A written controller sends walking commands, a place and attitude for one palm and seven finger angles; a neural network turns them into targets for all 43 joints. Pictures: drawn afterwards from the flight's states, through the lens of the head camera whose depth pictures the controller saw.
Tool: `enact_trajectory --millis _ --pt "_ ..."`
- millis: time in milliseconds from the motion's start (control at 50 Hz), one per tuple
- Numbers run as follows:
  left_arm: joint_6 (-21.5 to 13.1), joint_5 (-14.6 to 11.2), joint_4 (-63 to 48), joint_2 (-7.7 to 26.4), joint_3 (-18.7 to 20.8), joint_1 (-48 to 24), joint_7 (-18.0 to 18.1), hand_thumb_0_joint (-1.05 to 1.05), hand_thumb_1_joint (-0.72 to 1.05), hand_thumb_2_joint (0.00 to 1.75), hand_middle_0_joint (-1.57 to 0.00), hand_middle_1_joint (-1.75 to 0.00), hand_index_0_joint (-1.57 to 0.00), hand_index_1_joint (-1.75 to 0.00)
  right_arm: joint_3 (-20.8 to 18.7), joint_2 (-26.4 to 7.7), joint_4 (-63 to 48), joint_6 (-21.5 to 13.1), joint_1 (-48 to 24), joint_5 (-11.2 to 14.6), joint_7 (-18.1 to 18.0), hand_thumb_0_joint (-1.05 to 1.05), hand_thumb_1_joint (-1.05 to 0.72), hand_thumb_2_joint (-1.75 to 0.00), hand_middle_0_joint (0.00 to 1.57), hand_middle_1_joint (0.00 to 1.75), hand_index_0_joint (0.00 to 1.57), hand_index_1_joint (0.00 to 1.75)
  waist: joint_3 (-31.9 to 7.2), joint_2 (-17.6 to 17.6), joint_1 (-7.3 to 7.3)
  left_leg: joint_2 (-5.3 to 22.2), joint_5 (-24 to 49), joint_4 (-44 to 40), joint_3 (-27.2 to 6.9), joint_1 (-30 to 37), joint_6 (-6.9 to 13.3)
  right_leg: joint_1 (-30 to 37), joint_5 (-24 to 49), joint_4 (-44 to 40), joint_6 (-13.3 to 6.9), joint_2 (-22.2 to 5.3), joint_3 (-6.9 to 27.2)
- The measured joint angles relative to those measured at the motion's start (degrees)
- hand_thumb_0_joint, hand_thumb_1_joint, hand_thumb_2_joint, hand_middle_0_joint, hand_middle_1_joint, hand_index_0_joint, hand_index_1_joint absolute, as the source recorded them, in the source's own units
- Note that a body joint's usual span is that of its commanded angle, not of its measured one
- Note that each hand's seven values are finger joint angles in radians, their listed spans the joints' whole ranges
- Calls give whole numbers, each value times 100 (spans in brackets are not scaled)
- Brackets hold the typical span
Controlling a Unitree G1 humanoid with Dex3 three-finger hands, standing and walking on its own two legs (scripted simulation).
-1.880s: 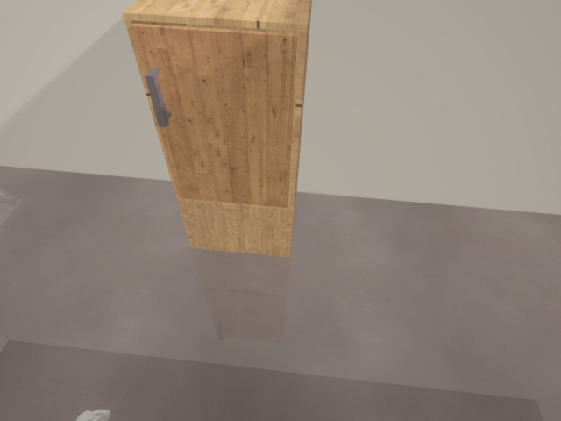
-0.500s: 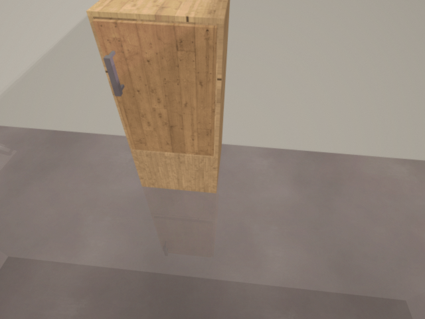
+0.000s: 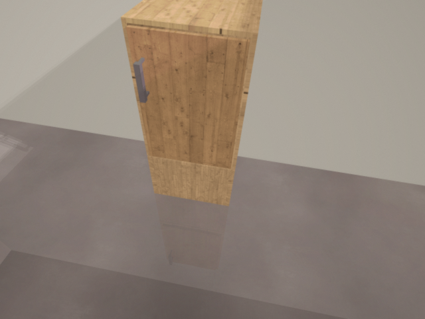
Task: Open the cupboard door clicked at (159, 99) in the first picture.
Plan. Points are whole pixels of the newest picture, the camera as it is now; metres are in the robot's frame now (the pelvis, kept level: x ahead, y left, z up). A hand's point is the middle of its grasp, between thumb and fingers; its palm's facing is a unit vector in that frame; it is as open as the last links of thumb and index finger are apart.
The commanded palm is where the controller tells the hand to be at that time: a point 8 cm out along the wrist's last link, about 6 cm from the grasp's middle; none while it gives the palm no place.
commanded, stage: take the last steps up to it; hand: left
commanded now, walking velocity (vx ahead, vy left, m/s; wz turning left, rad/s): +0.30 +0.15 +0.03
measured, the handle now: (142, 80) +0.87 +0.33 -0.01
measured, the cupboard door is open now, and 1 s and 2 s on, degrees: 0 0 0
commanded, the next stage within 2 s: come to a stop and stand still in 0.62 s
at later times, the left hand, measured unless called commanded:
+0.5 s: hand (125, 270) +0.26 +0.23 -0.17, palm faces -0.03 -0.98 -0.21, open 7.3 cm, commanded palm none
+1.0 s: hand (103, 259) +0.29 +0.30 -0.20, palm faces +0.06 -0.98 -0.20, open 7.3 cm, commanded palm none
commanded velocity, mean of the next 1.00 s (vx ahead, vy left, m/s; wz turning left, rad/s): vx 0.08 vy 0.05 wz -0.01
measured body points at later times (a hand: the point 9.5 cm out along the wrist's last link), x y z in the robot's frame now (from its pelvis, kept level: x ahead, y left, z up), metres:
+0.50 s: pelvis +0.16 +0.06 -0.01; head +0.17 +0.04 +0.44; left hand +0.26 +0.28 -0.15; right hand +0.04 -0.11 -0.17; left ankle +0.04 +0.12 -0.74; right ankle +0.26 -0.05 -0.72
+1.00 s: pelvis +0.29 +0.11 -0.01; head +0.31 +0.14 +0.44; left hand +0.29 +0.35 -0.18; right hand +0.38 -0.12 -0.14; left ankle +0.36 +0.23 -0.74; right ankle +0.25 -0.02 -0.70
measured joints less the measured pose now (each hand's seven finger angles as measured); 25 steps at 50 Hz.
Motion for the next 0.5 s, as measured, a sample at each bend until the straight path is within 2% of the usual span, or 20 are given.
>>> enact_trajectory --millis 40,60,100,140,200,260,360,440,500 --pt "50 -5 74 -53 26 196 -7 0 90 90 -20 -30 -20 -30 -17 76 -84 -71 145 12 14 1 -91 -90 20 30 20 29 36 -19 -25 32 264 -556 96 142 -1 -28 -271 321 99 -110 -20" --pt "97 -13 106 -77 39 276 -11 0 90 90 -20 -30 -20 -30 -34 109 -119 -123 202 0 1 1 -91 -90 20 30 20 29 59 -33 -44 -3 574 -596 143 142 35 -152 -520 677 19 -178 -10" --pt "223 -25 202 -119 71 352 5 1 90 90 -20 -30 -20 -30 -54 242 -132 -204 274 -33 -59 1 -91 -90 20 30 20 29 107 -109 -57 -93 552 -337 309 113 194 -702 -1108 2020 -139 -221 87" --pt "265 -19 279 -160 97 345 -1 1 91 90 -20 -30 -20 -30 -28 394 -101 -249 398 -23 -121 1 -91 -90 20 30 20 29 113 -131 -115 -172 427 -487 422 287 321 -1329 -1037 3317 -283 -184 37" --pt "203 -1 245 -207 136 194 -29 1 91 90 -20 -30 -20 -30 31 641 54 -320 640 -10 -188 0 -91 -90 20 30 20 29 110 -139 -170 -324 571 -1073 477 678 379 -2011 -519 4086 -294 -216 -191" --pt "140 -3 91 -303 146 -28 -18 1 91 90 -20 -30 -20 -30 72 843 249 -367 856 7 -218 0 -91 -90 20 30 20 29 114 -90 -175 -452 683 -1585 485 1056 461 -2410 -215 3933 -219 -261 -362" --pt "127 4 -117 -426 194 -478 53 1 93 90 -20 -30 -20 -30 69 1059 467 -401 1061 4 -237 1 -91 -90 20 30 20 29 182 -20 -235 -620 607 -2007 484 1577 500 -2644 95 3013 -136 -339 -447" --pt "108 -7 -246 -461 211 -786 31 1 94 90 -20 -30 -20 -30 34 1069 542 -412 1119 -24 -244 1 -91 -90 20 30 20 30 253 81 -323 -663 312 -2009 513 1911 474 -2543 159 2294 -188 -322 -485" --pt "44 -1 -369 -514 206 -962 31 1 93 90 -20 -30 -20 -30 11 1008 572 -406 1131 -34 -248 1 -91 -90 20 30 20 30 306 183 -369 -607 -58 -1769 535 2074 412 -2265 116 1793 -310 -199 -555"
